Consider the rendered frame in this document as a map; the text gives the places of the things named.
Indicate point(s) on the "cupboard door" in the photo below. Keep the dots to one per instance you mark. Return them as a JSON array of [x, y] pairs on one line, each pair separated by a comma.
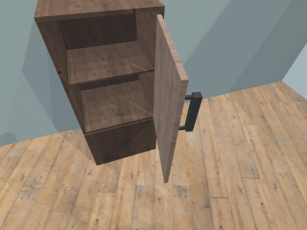
[[170, 87]]

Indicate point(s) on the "handle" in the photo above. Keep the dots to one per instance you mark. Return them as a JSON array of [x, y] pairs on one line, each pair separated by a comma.
[[193, 111]]

